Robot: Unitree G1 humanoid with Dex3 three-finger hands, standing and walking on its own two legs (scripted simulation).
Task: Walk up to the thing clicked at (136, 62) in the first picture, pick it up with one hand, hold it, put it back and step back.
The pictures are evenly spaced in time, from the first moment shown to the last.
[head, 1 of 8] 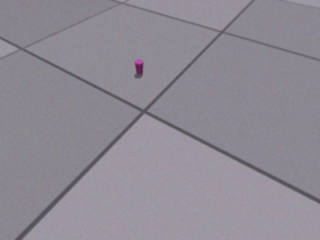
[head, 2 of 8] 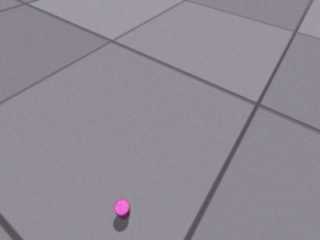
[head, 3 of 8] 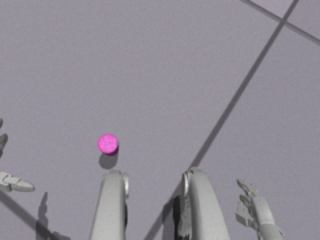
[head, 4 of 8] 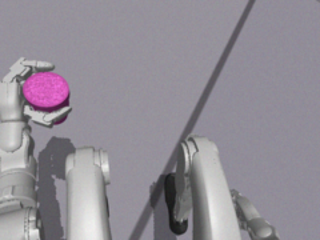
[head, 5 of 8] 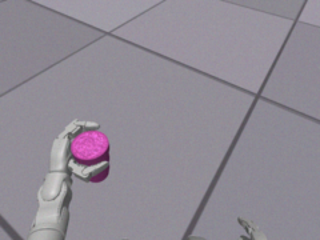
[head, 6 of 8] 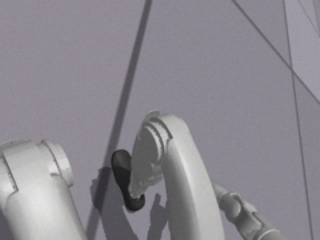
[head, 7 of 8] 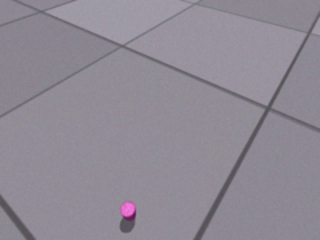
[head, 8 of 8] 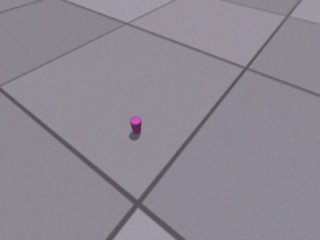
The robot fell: no
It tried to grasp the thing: yes
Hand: left
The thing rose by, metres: 0.69
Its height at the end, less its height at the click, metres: +0.00
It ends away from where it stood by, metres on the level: 0.01
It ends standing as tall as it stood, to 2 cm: yes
